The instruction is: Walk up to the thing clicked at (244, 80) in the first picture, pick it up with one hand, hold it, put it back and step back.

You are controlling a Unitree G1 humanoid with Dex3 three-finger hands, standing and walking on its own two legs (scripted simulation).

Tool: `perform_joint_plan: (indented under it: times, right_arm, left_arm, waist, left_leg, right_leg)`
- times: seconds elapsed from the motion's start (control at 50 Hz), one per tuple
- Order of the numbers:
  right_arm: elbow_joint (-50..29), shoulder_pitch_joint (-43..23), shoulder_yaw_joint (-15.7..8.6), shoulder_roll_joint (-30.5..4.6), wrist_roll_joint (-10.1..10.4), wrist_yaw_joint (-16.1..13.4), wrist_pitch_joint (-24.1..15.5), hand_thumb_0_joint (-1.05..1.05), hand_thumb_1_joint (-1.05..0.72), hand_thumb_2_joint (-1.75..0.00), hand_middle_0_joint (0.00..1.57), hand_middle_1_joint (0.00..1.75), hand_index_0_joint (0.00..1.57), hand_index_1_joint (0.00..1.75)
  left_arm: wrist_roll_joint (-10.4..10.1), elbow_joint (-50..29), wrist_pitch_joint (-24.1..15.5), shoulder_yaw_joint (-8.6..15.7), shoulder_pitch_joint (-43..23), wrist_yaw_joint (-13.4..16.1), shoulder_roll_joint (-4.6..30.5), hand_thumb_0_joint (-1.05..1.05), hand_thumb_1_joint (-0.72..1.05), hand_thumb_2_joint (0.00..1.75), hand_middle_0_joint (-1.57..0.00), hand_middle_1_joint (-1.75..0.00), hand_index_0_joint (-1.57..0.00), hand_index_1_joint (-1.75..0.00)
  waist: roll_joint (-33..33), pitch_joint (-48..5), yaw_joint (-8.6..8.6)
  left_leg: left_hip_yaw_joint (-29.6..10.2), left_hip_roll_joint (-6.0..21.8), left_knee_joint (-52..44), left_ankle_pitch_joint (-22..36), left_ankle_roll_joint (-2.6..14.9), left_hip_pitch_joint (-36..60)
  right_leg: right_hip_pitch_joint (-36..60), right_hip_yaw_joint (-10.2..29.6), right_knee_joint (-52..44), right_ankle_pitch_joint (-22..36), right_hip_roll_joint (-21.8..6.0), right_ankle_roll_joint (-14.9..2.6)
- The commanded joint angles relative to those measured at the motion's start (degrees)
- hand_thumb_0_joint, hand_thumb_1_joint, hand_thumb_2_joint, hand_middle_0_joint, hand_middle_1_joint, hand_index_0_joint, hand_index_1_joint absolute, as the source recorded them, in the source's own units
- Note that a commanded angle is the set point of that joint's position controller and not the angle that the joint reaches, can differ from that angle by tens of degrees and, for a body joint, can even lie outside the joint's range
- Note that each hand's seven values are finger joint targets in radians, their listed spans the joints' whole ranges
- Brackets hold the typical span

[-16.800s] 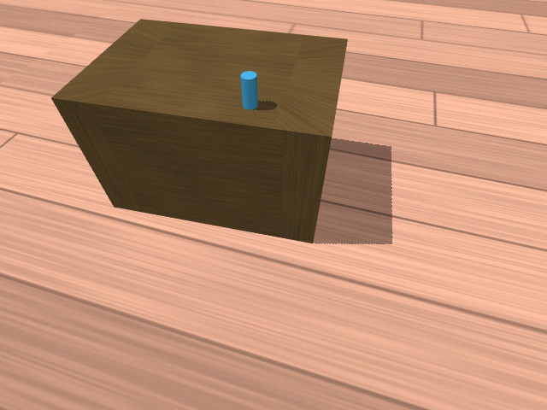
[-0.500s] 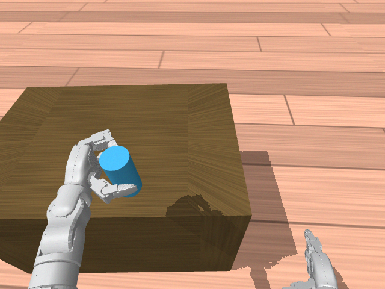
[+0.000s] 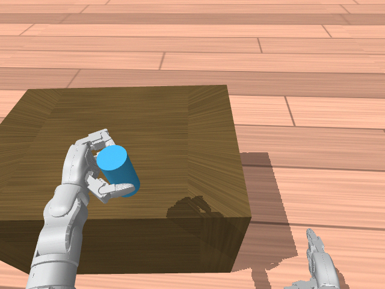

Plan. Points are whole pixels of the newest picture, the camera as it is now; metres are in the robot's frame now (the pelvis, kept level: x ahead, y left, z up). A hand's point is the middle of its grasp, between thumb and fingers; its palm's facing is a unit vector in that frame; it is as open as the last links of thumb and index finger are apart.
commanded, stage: hold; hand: left
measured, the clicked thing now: (120, 172) +0.30 +0.14 +0.12
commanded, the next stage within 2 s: crouch in 0.90 s
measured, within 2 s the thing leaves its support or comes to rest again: neither
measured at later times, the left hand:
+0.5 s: hand (112, 165) +0.32 +0.16 +0.12, palm faces -0.05 -1.00 -0.03, open 9.2 cm
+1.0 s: hand (109, 164) +0.32 +0.16 +0.12, palm faces -0.06 -1.00 -0.03, open 9.2 cm
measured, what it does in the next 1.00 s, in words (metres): stands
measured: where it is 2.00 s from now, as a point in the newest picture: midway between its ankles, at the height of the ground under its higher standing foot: outside the picture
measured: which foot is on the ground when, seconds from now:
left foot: down 0.00-1.00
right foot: down 0.00-1.00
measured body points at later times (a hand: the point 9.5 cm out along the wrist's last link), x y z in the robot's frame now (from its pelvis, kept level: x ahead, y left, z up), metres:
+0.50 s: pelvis -0.01 +0.00 +0.00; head -0.01 -0.01 +0.45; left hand +0.32 +0.21 +0.12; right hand +0.15 -0.26 -0.07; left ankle -0.05 +0.12 -0.74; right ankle +0.04 -0.13 -0.74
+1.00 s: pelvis +0.00 +0.00 +0.00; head -0.01 -0.01 +0.45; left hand +0.32 +0.22 +0.13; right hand +0.16 -0.26 -0.07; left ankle -0.04 +0.12 -0.74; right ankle +0.04 -0.13 -0.74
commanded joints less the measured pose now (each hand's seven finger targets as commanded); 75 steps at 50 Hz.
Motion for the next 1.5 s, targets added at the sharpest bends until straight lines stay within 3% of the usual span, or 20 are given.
perform_joint_plan:
  times: [0.0,0.04,0.12,0.18,0.28,0.44,0.48,0.5,0.58,0.62,0.66,0.82,0.88,1.0,1.1,1.16,1.28,1.34,1.42,1.48]
  right_arm:
    - [-9.53,-6.18,-4.11,-7.89,0.09,-0.83,-2.87,0.00,0.51,-0.06,0.05,0.05,0.05,0.05]
    - [-10.47,-7.38,-2.58,-6.54,0.22,-0.55,-2.84,0.00,0.51,-0.06,0.05,0.05,0.05,0.05]
    - [-9.48,-5.79,-4.24,-8.28,0.18,-1.09,-2.72,0.00,0.52,-0.06,0.05,0.05,0.05,0.05]
    - [-8.53,-4.62,-2.22,-5.92,0.20,-0.75,-2.96,0.00,0.51,-0.06,0.05,0.05,0.05,0.05]
    - [-9.44,-6.98,-2.40,-6.06,0.10,-0.71,-3.34,0.00,0.51,-0.06,0.05,0.05,0.05,0.05]
    - [-10.36,-7.15,-4.69,-8.63,0.10,-1.09,-3.29,0.00,0.52,-0.06,0.05,0.05,0.05,0.05]
    - [-7.50,-6.28,-2.21,-5.26,0.15,-0.78,-3.18,0.00,0.52,-0.06,0.05,0.05,0.05,0.05]
    - [-7.60,-6.03,-4.20,-7.57,0.15,-1.09,-3.16,0.00,0.51,-0.06,0.05,0.05,0.05,0.05]
    - [-8.01,-7.76,-2.18,-5.50,0.26,-0.82,-3.18,0.00,0.51,-0.06,0.05,0.05,0.05,0.05]
    - [-7.56,-7.36,-4.23,-8.46,0.13,-1.10,-3.31,0.00,0.51,-0.06,0.05,0.05,0.05,0.05]
    - [-7.66,-7.44,-4.33,-8.66,0.00,-0.97,-3.32,0.00,0.52,-0.06,0.05,0.05,0.05,0.05]
    - [-7.58,-6.65,-3.82,-7.20,0.25,-1.10,-3.33,0.00,0.51,-0.06,0.05,0.05,0.05,0.05]
    - [-9.61,-7.89,-2.73,-6.62,0.17,-0.80,-3.37,0.00,0.52,-0.06,0.05,0.05,0.05,0.05]
    - [-8.62,-6.70,-4.78,-9.10,0.00,-0.89,-3.12,0.00,0.56,-0.05,0.05,0.05,0.05,0.05]
    - [-5.03,-6.67,-2.00,-5.01,0.02,-0.18,-3.19,0.00,0.56,-0.05,0.05,0.05,0.05,0.05]
    - [-3.40,-6.67,0.54,-2.83,-0.17,0.23,-2.88,0.00,0.56,-0.05,0.05,0.05,0.05,0.05]
    - [-5.19,-8.58,-2.97,-8.03,-0.54,-0.37,-3.15,0.00,0.56,-0.05,0.05,0.05,0.05,0.05]
    - [-5.78,-8.20,-2.71,-7.41,-0.46,-0.24,-3.42,0.00,0.56,-0.05,0.05,0.05,0.05,0.05]
    - [-6.89,-6.09,-0.58,-5.45,-0.56,0.43,-3.00,0.00,0.55,-0.05,0.05,0.05,0.05,0.05]
    - [-7.98,-5.22,-2.55,-7.57,-0.89,0.93,-2.75,0.00,0.54,-0.05,0.05,0.05,0.05,0.05]
  left_arm:
    - [-1.90,-15.05,-4.66,5.21,-19.91,-0.39,9.65,0.00,0.04,1.32,-1.42,-1.57,-1.44,-1.57]
    - [-1.73,-16.22,-4.49,4.24,-21.19,-0.34,9.23,0.00,0.05,1.32,-1.42,-1.56,-1.44,-1.57]
    - [-1.98,-13.02,-4.11,5.92,-20.89,-0.36,10.13,0.00,0.05,1.33,-1.41,-1.56,-1.43,-1.57]
    - [-2.17,-14.46,-4.44,4.26,-21.04,-0.99,8.53,0.00,0.03,1.32,-1.41,-1.56,-1.43,-1.56]
    - [-2.02,-16.24,-4.81,3.61,-21.82,-1.02,8.55,0.00,0.02,1.32,-1.44,-1.58,-1.46,-1.58]
    - [-1.88,-15.56,-4.47,5.93,-21.38,0.12,10.41,0.00,0.05,1.33,-1.43,-1.57,-1.45,-1.58]
    - [-1.86,-16.11,-4.75,4.72,-21.53,-0.07,9.21,0.00,0.06,1.33,-1.42,-1.57,-1.45,-1.57]
    - [-2.06,-14.59,-4.58,5.59,-19.27,-0.21,9.73,0.00,0.06,1.34,-1.43,-1.58,-1.45,-1.58]
    - [-1.98,-16.97,-4.57,3.82,-19.92,-0.19,8.80,0.00,0.03,1.32,-1.42,-1.56,-1.44,-1.57]
    - [-1.92,-14.46,-4.05,4.04,-18.86,-0.33,8.91,0.00,-0.01,1.30,-1.42,-1.56,-1.44,-1.57]
    - [-2.14,-16.11,-4.48,5.80,-21.07,-0.26,10.22,0.00,0.00,1.29,-1.41,-1.54,-1.43,-1.55]
    - [-2.38,-16.44,-4.40,5.62,-18.86,-0.45,9.65,0.00,0.03,1.31,-1.42,-1.57,-1.45,-1.57]
    - [-2.12,-19.00,-4.39,3.56,-20.71,-0.65,8.56,0.00,0.03,1.31,-1.43,-1.57,-1.46,-1.57]
    - [-2.30,-17.39,-3.33,4.80,-20.08,-0.62,9.36,0.00,0.03,1.30,-1.36,-1.50,-1.38,-1.50]
    - [-2.61,-12.56,-2.94,4.55,-19.57,-0.50,7.34,0.00,0.06,1.32,-1.36,-1.51,-1.39,-1.51]
    - [-1.86,-11.01,-3.87,2.98,-21.44,0.09,6.23,0.00,0.02,1.30,-1.33,-1.49,-1.36,-1.49]
    - [-1.05,-2.63,-9.87,4.61,-29.60,0.73,8.79,0.00,0.01,1.27,-1.30,-1.45,-1.32,-1.45]
    - [-1.13,1.22,-13.48,5.19,-32.38,0.74,9.87,0.00,0.04,1.28,-1.30,-1.46,-1.33,-1.46]
    - [-0.62,9.30,-16.75,2.59,-33.00,0.54,7.61,0.00,0.04,1.26,-1.33,-1.45,-1.35,-1.46]
    - [-0.45,12.05,-19.73,5.06,-37.24,0.62,11.34,0.00,0.00,1.28,-1.36,-1.48,-1.37,-1.49]
  waist:
    - [-1.66,-12.75,-0.18]
    - [-0.10,-13.30,0.17]
    - [-2.44,-11.44,-0.75]
    - [-0.07,-11.19,-0.23]
    - [-1.05,-11.83,-0.05]
    - [-2.75,-12.21,0.19]
    - [-1.51,-10.94,0.61]
    - [-1.67,-11.48,0.29]
    - [0.01,-12.99,0.70]
    - [-0.15,-12.27,-0.29]
    - [-0.53,-12.27,-0.01]
    - [-0.74,-12.20,0.32]
    - [-0.58,-13.65,0.28]
    - [-0.13,-13.30,0.21]
    - [-2.25,-9.09,0.11]
    - [-1.45,-9.95,0.05]
    - [-4.03,-13.90,-2.01]
    - [-3.28,-15.73,-1.86]
    - [-1.49,-17.62,-2.01]
    - [0.24,-20.69,-2.61]
  left_leg:
    - [0.45,-0.90,-3.56,17.27,0.29,-1.29]
    - [0.54,-0.96,-3.78,16.54,0.27,-0.82]
    - [0.38,-0.82,-4.06,15.65,0.53,-1.08]
    - [0.38,-0.72,-4.17,16.76,0.10,-0.69]
    - [0.56,-1.11,-4.33,13.53,0.70,-1.25]
    - [0.41,-0.89,-4.92,12.08,0.83,-1.40]
    - [0.80,-1.25,-4.78,11.08,1.04,-1.84]
    - [0.56,-1.07,-4.76,12.64,0.78,-1.59]
    - [0.32,-0.86,-4.31,16.10,0.30,-1.24]
    - [0.09,-0.33,-4.35,17.68,-0.09,-0.38]
    - [0.06,-0.33,-4.31,17.18,-0.08,-0.69]
    - [0.49,-0.81,-4.03,17.19,0.29,-0.57]
    - [0.28,-0.67,-4.02,18.14,0.14,0.02]
    - [-0.13,-0.03,-4.44,20.04,-0.62,0.29]
    - [0.31,-0.68,-4.41,14.87,0.42,-2.23]
    - [0.28,-0.78,-3.82,15.73,0.38,-2.70]
    - [0.25,-0.90,-1.98,12.44,0.92,-2.92]
    - [0.24,-1.08,0.04,12.78,0.85,-4.54]
    - [0.13,-0.75,2.55,16.90,-0.02,-6.58]
    - [0.21,-0.61,4.87,16.75,-0.44,-8.82]
  right_leg:
    - [10.58,-0.67,-1.92,12.81,0.50,-1.25]
    - [10.38,-0.67,-2.00,12.13,0.46,-1.34]
    - [9.49,-0.74,-2.47,11.45,0.56,-1.16]
    - [9.03,-1.01,-2.06,11.76,0.76,-1.42]
    - [9.21,-0.78,-2.63,9.69,0.50,-1.02]
    - [9.84,-0.89,-3.34,8.00,0.70,-0.98]
    - [9.54,-0.81,-3.56,7.18,0.42,-0.75]
    - [9.62,-0.80,-3.21,8.55,0.55,-0.91]
    - [10.70,-0.94,-2.30,11.41,0.65,-1.34]
    - [9.60,-1.10,-1.84,12.29,1.10,-1.62]
    - [9.46,-1.08,-2.01,11.88,1.11,-1.46]
    - [9.68,-0.97,-2.30,12.41,0.70,-1.14]
    - [10.47,-1.10,-2.07,13.08,0.76,-1.30]
    - [10.37,-1.31,-1.66,13.48,1.20,-1.80]
    - [8.03,-0.97,-2.51,10.12,0.79,-1.23]
    - [7.59,-0.80,-1.84,11.18,0.68,-1.25]
    - [5.25,-0.04,-0.35,9.65,0.41,-0.76]
    - [4.46,0.15,1.25,10.23,0.17,-0.79]
    - [3.40,0.01,4.25,13.73,0.21,-1.29]
    - [1.98,0.29,6.16,13.67,0.04,-1.65]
